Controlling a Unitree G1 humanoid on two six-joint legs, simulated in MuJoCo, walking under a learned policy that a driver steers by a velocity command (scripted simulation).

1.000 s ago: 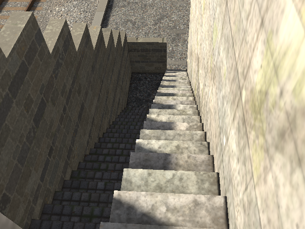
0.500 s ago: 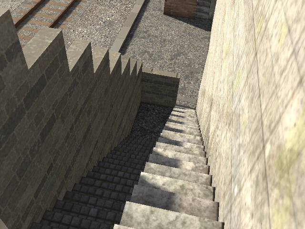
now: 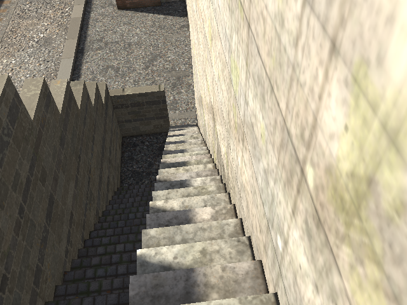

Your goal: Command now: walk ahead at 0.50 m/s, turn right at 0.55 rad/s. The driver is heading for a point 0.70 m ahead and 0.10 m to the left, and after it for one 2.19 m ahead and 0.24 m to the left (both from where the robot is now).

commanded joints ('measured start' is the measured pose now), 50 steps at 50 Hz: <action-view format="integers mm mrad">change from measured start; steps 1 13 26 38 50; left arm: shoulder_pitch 74 59 -165 -336 -140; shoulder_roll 147 86 43 29 134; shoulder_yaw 15 12 -26 -13 -9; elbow -23 -44 -63 -91 131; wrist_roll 47 -7 -19 40 35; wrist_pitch -62 -78 -24 -1 -76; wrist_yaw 3 161 145 19 78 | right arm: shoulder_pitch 54 -195 100 113 -34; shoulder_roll -67 -45 -123 -65 -73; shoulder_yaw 8 -2 -22 2 -17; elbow -91 -157 130 202 -24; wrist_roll -7 -78 -44 -15 27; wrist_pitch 85 57 -2 0 186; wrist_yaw -24 101 55 -58 -80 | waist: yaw -32 31 -19 -96 -39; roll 207 -173 74 -33 -11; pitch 62 75 -85 105 2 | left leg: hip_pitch -466 43 648 352 -166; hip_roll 106 73 428 97 6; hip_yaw -95 63 -359 -23 -195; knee -310 -1291 -1573 -1358 -360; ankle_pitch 372 1339 905 338 348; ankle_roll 62 48 410 198 26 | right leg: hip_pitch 77 -189 -923 -40 69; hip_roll -554 -217 -184 -193 -550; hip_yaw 648 243 185 201 572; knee -271 149 1259 -388 -215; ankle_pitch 259 31 -321 892 818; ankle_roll -179 -55 150 178 -55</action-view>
